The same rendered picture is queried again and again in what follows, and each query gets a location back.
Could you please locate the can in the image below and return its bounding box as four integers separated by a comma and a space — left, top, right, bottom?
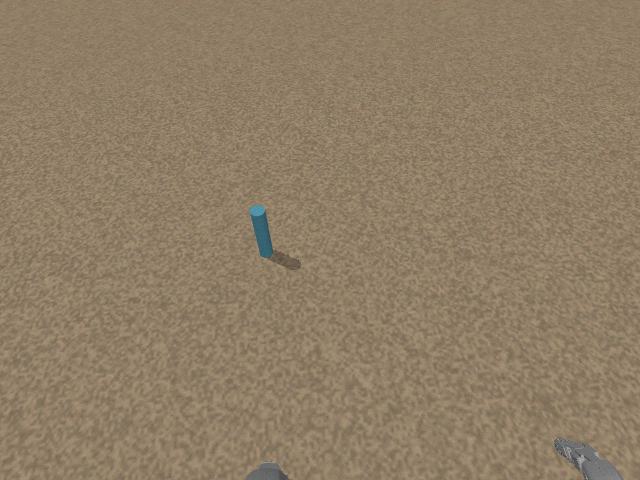
250, 205, 273, 258

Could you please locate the right robot hand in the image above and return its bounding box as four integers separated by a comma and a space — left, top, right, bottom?
554, 438, 624, 480

